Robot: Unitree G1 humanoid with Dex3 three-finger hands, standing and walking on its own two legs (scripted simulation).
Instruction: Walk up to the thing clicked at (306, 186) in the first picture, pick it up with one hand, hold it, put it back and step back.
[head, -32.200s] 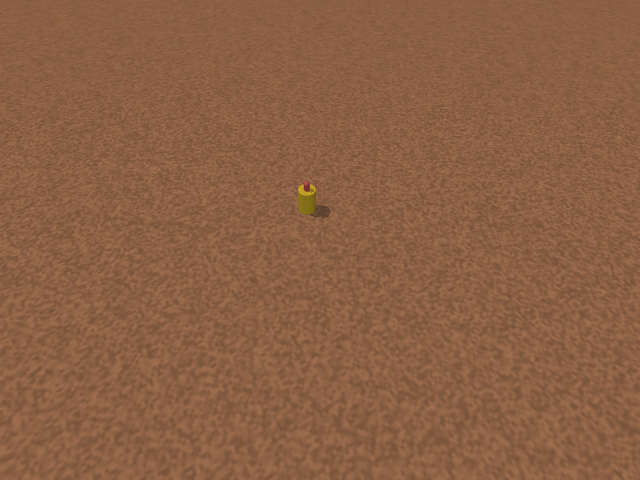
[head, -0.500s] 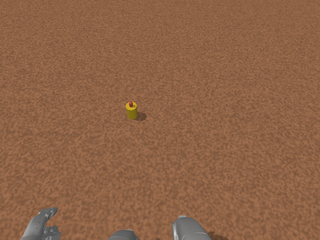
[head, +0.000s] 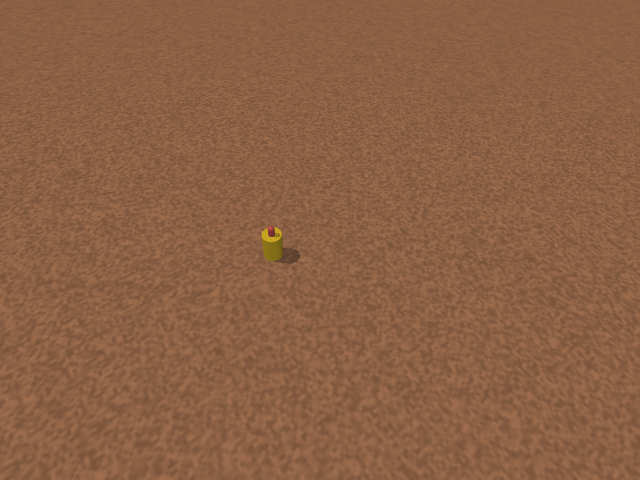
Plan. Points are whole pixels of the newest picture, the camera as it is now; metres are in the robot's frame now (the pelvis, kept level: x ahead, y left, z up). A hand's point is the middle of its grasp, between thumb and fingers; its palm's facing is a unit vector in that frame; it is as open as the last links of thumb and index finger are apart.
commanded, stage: step back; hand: left
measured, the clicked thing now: (272, 240) +1.05 +0.22 -0.68
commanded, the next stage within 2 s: stand in 0.62 s
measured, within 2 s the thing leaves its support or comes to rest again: neither
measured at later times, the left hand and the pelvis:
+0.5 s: hand out of the picture +0.14 +0.26 -0.15, palm faces +0.01 -0.94 -0.35, open 7.3 cm; pelvis +0.05 +0.01 +0.00, yaw +0 degrees
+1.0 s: hand out of the picture +0.12 +0.26 -0.14, palm faces -0.01 -0.94 -0.34, open 7.3 cm; pelvis +0.04 +0.01 +0.02, yaw +0 degrees
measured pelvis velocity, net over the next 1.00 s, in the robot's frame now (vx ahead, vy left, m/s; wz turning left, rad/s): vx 0.04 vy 0.01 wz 0.00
